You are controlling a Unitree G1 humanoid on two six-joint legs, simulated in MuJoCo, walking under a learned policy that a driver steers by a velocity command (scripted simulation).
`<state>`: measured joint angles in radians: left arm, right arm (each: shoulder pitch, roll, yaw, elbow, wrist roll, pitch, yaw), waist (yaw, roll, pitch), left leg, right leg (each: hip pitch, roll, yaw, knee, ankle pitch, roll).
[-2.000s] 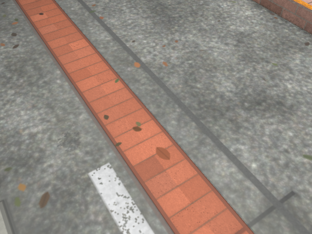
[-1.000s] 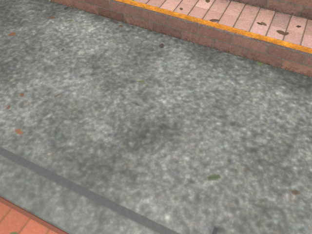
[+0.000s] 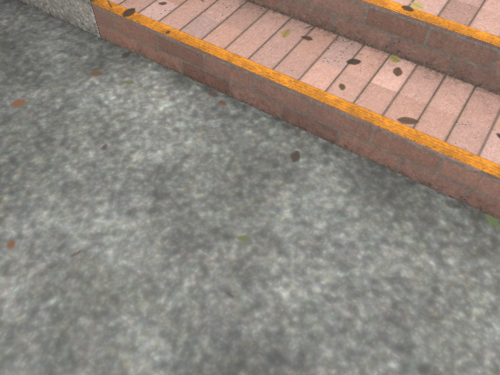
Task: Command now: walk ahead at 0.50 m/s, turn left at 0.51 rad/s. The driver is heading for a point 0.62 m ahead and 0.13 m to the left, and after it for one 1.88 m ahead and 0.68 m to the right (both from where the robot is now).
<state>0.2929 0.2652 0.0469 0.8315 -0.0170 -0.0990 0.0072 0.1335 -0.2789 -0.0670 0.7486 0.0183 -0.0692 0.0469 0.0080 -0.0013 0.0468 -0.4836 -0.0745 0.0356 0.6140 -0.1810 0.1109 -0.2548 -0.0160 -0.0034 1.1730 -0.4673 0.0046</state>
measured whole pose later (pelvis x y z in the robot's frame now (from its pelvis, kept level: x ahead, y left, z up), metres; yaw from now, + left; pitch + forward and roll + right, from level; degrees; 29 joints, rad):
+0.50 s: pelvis +0.29 -0.02 +0.01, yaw +18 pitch +2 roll -1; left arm 0.12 0.26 0.05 0.67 0.01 -0.12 -0.01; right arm 0.35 -0.29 -0.06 0.73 0.03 -0.03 -0.01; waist -0.03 0.03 0.00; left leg -0.36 -0.07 -0.13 1.14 -0.45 0.03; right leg -0.39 0.04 -0.01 0.52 -0.17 -0.02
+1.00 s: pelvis +0.51 +0.13 +0.01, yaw +28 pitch +2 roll -1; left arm 0.35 0.30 0.05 0.89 -0.04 -0.08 -0.01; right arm 0.10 -0.25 -0.04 0.62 -0.01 -0.06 0.03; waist 0.05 -0.01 0.05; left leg -0.45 0.01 0.06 0.60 -0.20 0.05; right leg -0.26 -0.05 0.02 1.09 -0.49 0.00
